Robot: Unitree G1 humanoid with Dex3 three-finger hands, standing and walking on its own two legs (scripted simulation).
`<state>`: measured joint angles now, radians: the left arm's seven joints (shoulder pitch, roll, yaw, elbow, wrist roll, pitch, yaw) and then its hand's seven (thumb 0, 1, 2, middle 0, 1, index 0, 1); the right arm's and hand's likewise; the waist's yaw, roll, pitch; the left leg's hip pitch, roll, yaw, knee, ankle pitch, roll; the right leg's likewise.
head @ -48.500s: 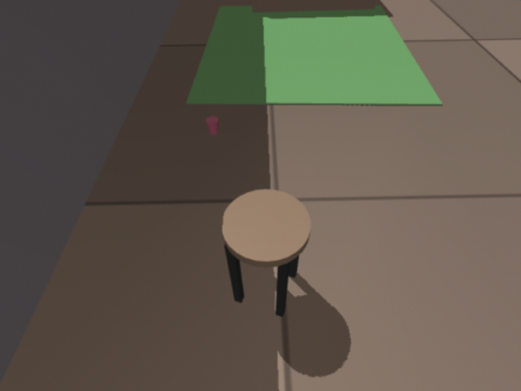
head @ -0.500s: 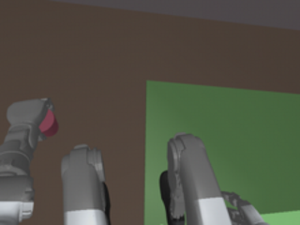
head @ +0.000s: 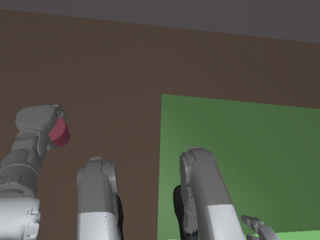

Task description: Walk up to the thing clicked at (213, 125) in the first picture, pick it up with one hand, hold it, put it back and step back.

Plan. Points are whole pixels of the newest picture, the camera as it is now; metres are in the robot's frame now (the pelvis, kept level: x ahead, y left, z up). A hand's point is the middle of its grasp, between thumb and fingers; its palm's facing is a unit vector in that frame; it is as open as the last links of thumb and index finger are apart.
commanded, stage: lift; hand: left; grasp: from above
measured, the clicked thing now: (55, 133) +0.41 +0.29 -0.20
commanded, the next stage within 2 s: hold in 1.44 s
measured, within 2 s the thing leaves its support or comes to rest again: neither
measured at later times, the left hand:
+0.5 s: hand (9, 136) +0.35 +0.29 +0.01, palm faces -0.40 -0.12 -0.91, open 9.9 cm
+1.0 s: hand out of the picture +0.34 +0.27 +0.19, palm faces -0.44 -0.15 -0.89, open 9.9 cm
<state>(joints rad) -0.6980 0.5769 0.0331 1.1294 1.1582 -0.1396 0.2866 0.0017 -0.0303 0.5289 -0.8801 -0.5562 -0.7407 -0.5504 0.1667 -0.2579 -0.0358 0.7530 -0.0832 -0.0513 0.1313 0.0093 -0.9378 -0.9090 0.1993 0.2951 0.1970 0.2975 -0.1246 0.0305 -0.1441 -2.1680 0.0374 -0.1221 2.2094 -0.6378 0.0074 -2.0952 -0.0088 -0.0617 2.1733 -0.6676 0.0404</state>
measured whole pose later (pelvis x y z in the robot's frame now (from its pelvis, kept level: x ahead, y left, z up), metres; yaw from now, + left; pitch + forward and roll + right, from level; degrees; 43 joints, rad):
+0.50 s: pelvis +0.00 +0.01 +0.12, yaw +3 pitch +29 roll -7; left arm -0.42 0.51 -0.07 0.73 1.05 -0.05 0.15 -0.01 0.00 0.55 -0.83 -0.59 -0.70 -0.57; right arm 0.13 -0.24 -0.05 0.68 0.00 0.01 0.03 0.01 -0.94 -0.91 0.20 0.30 0.20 0.30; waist -0.06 0.04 -0.20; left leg -1.77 0.04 -0.08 1.85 -0.60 0.02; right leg -1.70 -0.02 -0.05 1.82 -0.63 0.05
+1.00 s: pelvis +0.04 +0.01 +0.29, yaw +5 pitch +16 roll -4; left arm -0.29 0.42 -0.18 0.74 0.99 0.04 0.14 0.00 0.00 0.51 -0.85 -0.56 -0.72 -0.53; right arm 0.22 -0.23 -0.03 0.71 0.03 0.00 -0.06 0.01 -0.93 -0.91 0.20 0.30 0.20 0.30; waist -0.05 0.04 -0.14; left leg -1.01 0.06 -0.02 1.19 -0.47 0.01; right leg -0.97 -0.01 -0.03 1.17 -0.49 0.04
